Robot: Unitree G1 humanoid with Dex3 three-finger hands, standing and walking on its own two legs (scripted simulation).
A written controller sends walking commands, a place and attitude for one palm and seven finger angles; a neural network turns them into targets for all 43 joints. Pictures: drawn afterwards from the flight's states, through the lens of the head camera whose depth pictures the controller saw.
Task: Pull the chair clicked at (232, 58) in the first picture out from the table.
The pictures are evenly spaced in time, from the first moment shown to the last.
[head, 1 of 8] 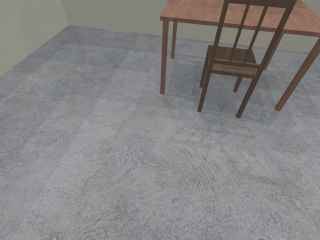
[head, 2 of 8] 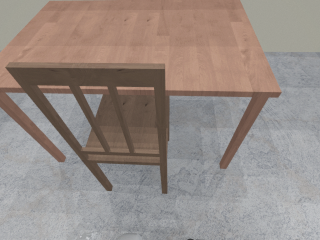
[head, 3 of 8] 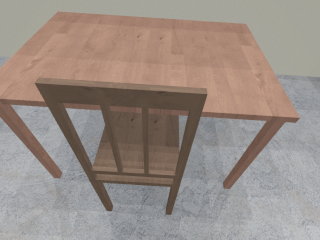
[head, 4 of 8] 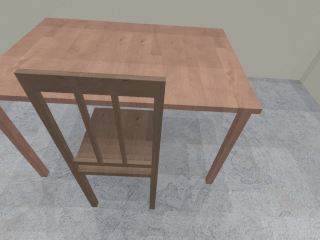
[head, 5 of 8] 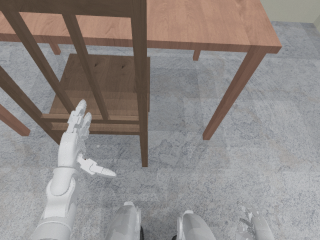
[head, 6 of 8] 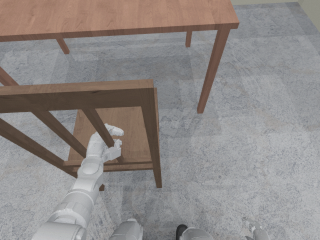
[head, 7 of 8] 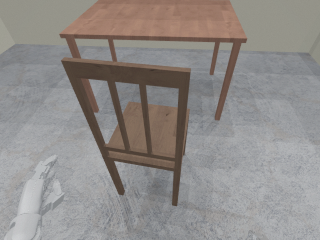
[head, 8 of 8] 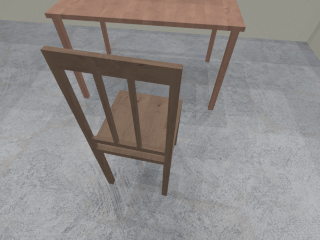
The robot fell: no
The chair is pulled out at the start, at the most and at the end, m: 0.00 0.58 0.58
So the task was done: yes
